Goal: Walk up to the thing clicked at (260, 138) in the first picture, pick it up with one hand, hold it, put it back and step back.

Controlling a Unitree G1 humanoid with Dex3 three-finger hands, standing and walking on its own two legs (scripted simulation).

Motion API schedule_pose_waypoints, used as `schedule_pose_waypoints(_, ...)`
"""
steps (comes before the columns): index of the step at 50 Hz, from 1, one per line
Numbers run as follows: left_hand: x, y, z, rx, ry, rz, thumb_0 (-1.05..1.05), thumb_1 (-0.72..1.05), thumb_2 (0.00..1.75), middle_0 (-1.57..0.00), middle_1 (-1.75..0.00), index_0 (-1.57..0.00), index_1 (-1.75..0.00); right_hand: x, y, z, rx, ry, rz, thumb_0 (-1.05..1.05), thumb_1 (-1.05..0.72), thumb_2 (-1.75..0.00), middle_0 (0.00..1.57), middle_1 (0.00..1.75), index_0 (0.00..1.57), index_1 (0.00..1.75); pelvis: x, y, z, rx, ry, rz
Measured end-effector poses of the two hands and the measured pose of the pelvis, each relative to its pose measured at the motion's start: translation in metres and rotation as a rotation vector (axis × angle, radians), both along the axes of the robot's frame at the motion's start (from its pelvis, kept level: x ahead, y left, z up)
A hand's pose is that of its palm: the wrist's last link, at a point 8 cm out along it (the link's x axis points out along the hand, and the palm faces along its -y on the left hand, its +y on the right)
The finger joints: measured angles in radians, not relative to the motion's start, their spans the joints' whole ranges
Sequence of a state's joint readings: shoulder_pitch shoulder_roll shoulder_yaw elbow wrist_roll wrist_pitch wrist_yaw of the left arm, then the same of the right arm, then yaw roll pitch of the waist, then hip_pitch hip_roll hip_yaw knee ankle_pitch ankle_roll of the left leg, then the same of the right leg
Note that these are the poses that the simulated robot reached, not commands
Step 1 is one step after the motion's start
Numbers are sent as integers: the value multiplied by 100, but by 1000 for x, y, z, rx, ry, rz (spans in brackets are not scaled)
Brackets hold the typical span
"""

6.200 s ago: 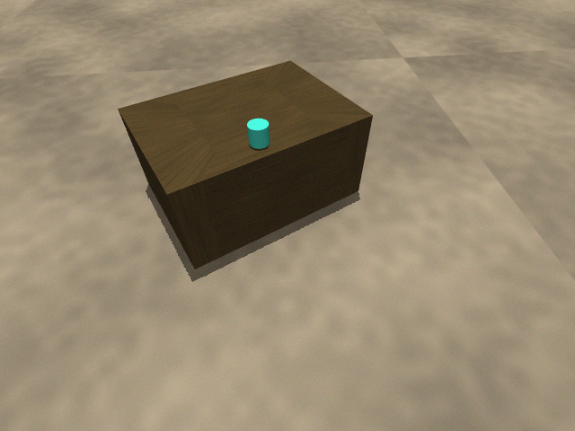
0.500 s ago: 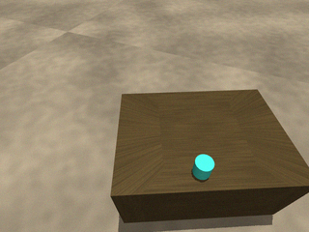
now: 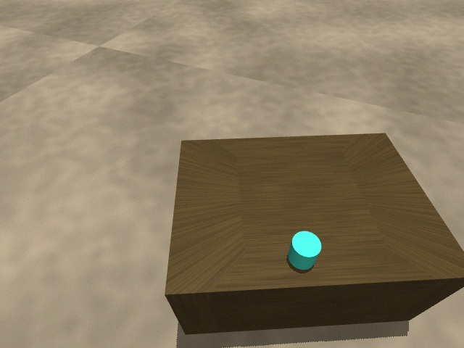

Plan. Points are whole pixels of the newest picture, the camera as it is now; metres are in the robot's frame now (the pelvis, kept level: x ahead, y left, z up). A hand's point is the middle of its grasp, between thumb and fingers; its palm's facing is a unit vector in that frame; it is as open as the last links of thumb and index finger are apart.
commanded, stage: stand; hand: right
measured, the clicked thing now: (303, 250) +0.45 -0.19 -0.29
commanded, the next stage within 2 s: go down in 0.36 s
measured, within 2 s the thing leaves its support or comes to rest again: neither
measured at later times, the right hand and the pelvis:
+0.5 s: hand out of the picture +0.08 -0.25 -0.16, palm faces +0.00 +0.94 -0.34, open 7.5 cm; pelvis +0.00 +0.00 +0.00, yaw +0 degrees
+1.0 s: hand out of the picture +0.14 -0.26 -0.15, palm faces +0.04 +0.94 -0.33, open 16.0 cm; pelvis -0.01 -0.01 -0.03, yaw -1 degrees
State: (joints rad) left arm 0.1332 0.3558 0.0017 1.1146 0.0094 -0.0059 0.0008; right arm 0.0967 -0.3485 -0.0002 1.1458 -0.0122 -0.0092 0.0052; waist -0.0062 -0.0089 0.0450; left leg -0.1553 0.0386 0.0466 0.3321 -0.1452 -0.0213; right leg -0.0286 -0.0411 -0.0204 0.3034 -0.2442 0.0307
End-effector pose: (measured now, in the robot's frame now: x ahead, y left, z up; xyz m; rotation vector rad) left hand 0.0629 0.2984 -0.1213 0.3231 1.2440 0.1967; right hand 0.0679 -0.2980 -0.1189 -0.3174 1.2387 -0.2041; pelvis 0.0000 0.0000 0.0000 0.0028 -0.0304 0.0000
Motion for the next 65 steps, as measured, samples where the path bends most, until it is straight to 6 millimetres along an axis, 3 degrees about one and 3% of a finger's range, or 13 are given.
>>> schedule_pose_waypoints(24,-1,1,0,2,6,1,1,90,90,-21,-29,-20,-30,1,1,0,1,-1,3,0,-90,-89,20,30,20,29,1,1,0,0,0,-1)
schedule_pose_waypoints(27,16,-4,2,-13,-112,24,1,86,86,-17,-25,-17,-26,17,6,2,8,-88,-12,1,-86,-85,17,26,17,26,-5,1,-3,-1,21,-3)
schedule_pose_waypoints(33,71,-11,7,-17,-324,26,1,61,60,-9,-13,-9,-14,58,9,-1,16,-145,-31,1,-62,-60,10,14,10,14,-19,1,-13,-2,98,-10)
schedule_pose_waypoints(36,85,-12,12,-15,-382,15,1,44,45,-7,-10,-7,-10,68,6,2,27,-156,-37,0,-46,-44,9,10,8,10,-19,1,-16,0,123,-13)
schedule_pose_waypoints(43,72,-13,12,-18,-372,17,1,4,21,-6,-7,-7,-6,58,-4,5,28,-87,-25,0,-11,-21,7,6,6,6,-9,-2,-20,10,148,-18)
schedule_pose_waypoints(51,71,-18,6,12,-396,-2,0,-34,9,-8,-6,-7,-6,58,-7,0,11,-114,-29,0,25,-10,5,6,5,5,-6,-6,-30,15,174,-21)
schedule_pose_waypoints(65,89,-31,12,17,-505,-21,0,-52,5,-8,-6,-7,-7,65,-12,9,15,-164,-26,0,46,-5,4,6,5,5,2,-10,-42,27,195,-27)
